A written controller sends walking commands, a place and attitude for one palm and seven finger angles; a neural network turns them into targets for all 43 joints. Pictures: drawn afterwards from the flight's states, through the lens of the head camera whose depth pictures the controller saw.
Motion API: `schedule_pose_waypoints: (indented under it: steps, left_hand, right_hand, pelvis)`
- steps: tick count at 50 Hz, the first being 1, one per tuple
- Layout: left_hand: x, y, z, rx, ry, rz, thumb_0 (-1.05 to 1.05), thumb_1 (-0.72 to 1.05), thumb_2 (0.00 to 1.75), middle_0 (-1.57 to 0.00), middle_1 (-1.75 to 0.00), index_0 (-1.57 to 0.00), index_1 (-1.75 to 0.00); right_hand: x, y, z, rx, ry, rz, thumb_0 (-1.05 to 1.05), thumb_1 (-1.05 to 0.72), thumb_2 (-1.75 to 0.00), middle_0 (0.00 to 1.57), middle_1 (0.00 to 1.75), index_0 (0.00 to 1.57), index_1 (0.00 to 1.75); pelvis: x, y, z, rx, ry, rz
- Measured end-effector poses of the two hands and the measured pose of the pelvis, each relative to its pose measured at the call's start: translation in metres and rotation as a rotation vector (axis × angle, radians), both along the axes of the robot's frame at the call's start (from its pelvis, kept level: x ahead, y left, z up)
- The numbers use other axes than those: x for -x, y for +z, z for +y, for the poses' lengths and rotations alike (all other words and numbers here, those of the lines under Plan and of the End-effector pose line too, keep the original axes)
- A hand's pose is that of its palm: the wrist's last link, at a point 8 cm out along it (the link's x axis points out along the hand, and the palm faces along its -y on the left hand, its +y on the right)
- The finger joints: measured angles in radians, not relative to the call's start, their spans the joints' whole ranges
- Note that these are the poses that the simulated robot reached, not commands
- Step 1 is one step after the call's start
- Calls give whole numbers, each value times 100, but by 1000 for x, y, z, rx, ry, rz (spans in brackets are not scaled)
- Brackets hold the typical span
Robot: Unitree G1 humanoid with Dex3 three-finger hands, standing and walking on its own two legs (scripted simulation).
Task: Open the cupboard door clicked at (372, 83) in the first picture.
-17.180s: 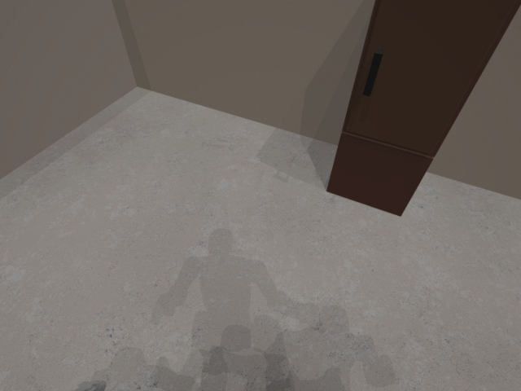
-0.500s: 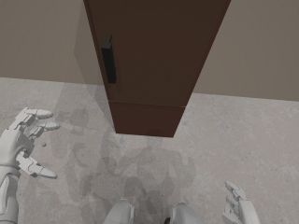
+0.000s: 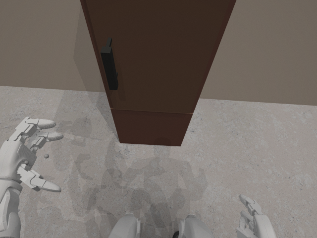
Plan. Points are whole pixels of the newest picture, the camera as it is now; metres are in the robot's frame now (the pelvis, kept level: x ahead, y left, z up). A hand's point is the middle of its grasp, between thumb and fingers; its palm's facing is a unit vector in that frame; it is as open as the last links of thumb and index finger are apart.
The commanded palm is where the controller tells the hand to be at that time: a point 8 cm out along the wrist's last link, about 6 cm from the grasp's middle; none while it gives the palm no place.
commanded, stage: move the hooked fingers beside the handle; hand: left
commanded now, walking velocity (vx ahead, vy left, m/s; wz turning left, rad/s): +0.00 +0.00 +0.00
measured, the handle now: (111, 65) +0.59 +0.19 +0.03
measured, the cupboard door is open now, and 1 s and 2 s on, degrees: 0 0 0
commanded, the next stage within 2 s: none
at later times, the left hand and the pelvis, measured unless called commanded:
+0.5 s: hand (62, 130) +0.35 +0.26 +0.04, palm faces +0.01 -1.00 -0.03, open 14.0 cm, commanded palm +0.33 +0.31 +0.04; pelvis +0.00 +0.00 +0.00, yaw +0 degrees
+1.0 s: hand (71, 103) +0.43 +0.26 +0.03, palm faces +0.00 -1.00 -0.01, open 14.0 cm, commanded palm +0.42 +0.30 +0.04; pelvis -0.01 +0.00 -0.01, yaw -2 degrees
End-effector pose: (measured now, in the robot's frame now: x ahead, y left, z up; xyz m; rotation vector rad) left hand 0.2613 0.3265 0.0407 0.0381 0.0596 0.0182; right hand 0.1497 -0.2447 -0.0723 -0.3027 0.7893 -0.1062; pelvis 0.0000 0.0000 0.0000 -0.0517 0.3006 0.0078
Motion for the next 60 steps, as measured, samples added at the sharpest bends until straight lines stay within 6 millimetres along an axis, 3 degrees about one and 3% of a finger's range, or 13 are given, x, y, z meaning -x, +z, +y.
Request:
schedule_pose_waypoints:
  steps: [8,16,39,60]
  left_hand:
    - [-2,-1,1,2,11,-9,-1,-50,30,-30,-120,-30,-120]
    - [-33,0,-9,13,-25,-26,-1,-50,30,-30,-120,-30,-120]
    - [-114,-4,-11,23,-9,-17,-1,-50,30,-30,-120,-30,-120]
    - [-180,-9,-15,28,-12,-12,-1,-50,30,-30,-120,-30,-120]
  right_hand:
    - [-5,-2,1,2,17,-11,1,-90,-90,21,30,20,30]
    - [2,-8,-4,17,1,18,1,-90,-90,21,30,20,30]
    - [74,-24,-25,45,-134,268,1,-91,-90,21,30,20,30]
    - [118,-33,-15,57,-192,444,0,-91,-90,21,30,20,30]
  pelvis:
    - [2,-2,-2,0,6,0]
    - [4,-4,-2,-1,6,9]
    - [3,-6,-2,-5,-24,60]
    - [7,-14,8,12,-29,115]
